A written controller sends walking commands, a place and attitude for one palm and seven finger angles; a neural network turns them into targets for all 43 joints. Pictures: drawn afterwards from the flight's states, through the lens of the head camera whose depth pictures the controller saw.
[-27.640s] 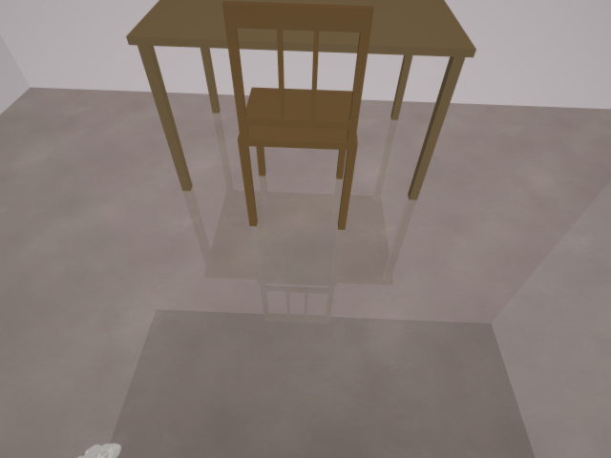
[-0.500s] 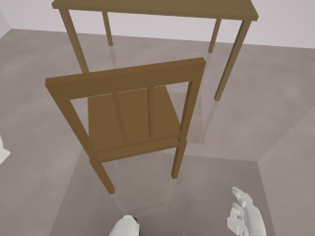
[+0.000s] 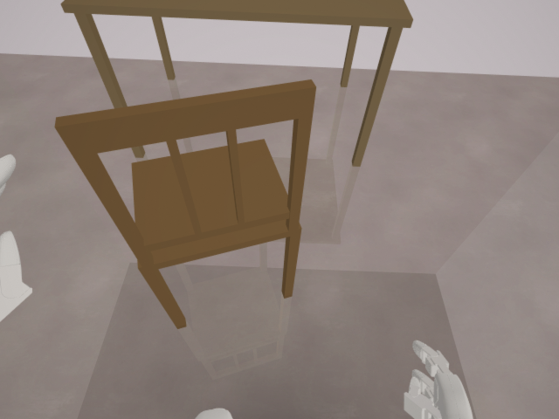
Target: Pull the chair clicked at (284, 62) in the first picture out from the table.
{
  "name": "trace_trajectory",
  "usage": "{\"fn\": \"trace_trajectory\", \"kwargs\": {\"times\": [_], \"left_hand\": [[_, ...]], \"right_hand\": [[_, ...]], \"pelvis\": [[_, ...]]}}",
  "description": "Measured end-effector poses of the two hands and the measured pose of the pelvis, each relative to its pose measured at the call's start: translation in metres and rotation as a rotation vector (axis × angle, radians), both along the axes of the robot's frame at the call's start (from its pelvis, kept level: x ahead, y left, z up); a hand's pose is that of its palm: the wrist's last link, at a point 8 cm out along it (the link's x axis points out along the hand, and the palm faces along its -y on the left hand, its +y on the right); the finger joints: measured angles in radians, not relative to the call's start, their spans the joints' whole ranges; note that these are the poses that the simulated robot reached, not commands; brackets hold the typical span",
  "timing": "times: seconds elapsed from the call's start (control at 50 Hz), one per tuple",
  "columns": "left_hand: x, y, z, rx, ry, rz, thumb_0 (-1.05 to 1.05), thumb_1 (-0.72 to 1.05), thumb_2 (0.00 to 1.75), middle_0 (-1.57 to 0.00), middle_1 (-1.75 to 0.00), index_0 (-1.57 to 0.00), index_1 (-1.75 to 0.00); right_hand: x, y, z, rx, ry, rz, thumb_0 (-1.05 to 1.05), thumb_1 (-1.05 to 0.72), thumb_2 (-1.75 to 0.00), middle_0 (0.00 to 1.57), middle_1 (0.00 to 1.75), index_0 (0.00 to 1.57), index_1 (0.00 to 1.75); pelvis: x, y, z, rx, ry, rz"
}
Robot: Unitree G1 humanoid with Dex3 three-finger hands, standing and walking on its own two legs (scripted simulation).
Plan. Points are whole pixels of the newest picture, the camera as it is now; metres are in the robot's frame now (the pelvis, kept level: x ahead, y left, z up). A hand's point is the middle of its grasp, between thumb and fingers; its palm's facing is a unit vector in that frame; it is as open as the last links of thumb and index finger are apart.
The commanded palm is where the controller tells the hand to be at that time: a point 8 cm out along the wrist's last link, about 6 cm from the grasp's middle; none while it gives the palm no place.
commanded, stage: stop stepping back and stand still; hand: left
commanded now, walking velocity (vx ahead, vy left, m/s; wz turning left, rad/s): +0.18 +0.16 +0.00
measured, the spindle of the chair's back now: (186, 191) +0.53 +0.22 -0.07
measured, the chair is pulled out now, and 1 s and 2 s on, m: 0.58 0.58 0.58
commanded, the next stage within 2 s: let the arm hang, fingers relaxed in 0.50 s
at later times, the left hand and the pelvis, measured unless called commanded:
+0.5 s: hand out of the picture +0.16 +0.29 +0.18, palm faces +0.48 -0.73 -0.49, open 7.4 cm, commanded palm +0.12 +0.32 +0.19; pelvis -0.02 +0.02 +0.01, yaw +1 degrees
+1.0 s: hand out of the picture +0.03 +0.20 -0.17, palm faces +0.07 -0.98 -0.18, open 6.8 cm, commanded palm none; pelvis -0.01 +0.02 +0.01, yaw +2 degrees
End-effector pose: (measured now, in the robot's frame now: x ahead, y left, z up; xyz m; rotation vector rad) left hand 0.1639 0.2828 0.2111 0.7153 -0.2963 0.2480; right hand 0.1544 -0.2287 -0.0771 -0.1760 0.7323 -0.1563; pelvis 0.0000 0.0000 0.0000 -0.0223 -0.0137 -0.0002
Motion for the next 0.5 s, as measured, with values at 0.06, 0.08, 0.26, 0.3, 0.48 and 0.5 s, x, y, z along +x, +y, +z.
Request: {"fn": "trace_trajectory", "kwargs": {"times": [0.06,0.08,0.26,0.3,0.48,0.5], "left_hand": [[-0.012,0.007,0.002,-0.027,-0.014,0.074,0.01,0.88,0.9,-0.21,-0.3,-0.22,-0.31],[-0.015,0.011,0.0,-0.048,-0.012,0.103,0.01,0.88,0.9,-0.21,-0.3,-0.22,-0.31],[-0.029,0.021,-0.032,-0.196,0.024,0.15,0.01,0.89,0.9,-0.21,-0.3,-0.21,-0.31],[-0.033,0.021,-0.029,-0.174,0.027,0.129,0.01,0.89,0.9,-0.21,-0.3,-0.22,-0.31],[-0.043,0.038,-0.01,-0.121,-0.05,0.164,0.01,0.89,0.9,-0.21,-0.3,-0.22,-0.31],[-0.043,0.04,-0.012,-0.134,-0.048,0.175,0.01,0.89,0.9,-0.21,-0.3,-0.22,-0.31]], "right_hand": [[-0.023,-0.011,-0.005,-0.001,0.058,-0.025,0.01,-0.9,-0.9,0.21,0.3,0.2,0.3],[-0.031,-0.015,-0.005,-0.004,0.074,-0.034,0.01,-0.9,-0.9,0.21,0.3,0.2,0.3],[-0.066,-0.029,0.003,-0.083,0.107,-0.076,0.01,-0.9,-0.9,0.2,0.3,0.2,0.3],[-0.065,-0.024,0.009,-0.082,0.079,-0.077,0.01,-0.9,-0.9,0.2,0.3,0.2,0.3],[-0.035,0.01,0.01,-0.009,-0.011,-0.006,0.01,-0.9,-0.9,0.2,0.3,0.2,0.3],[-0.032,0.014,0.01,-0.004,-0.014,0.002,0.01,-0.9,-0.9,0.2,0.3,0.2,0.3]], "pelvis": [[-0.004,-0.003,0.005,0.023,0.006,-0.012],[-0.004,-0.003,0.007,0.031,0.008,-0.011],[-0.02,0.007,0.01,0.029,-0.013,0.015],[-0.021,0.009,0.011,0.029,-0.015,0.013],[-0.022,0.015,0.01,0.013,-0.021,0.013],[-0.021,0.016,0.011,0.011,-0.019,0.011]]}}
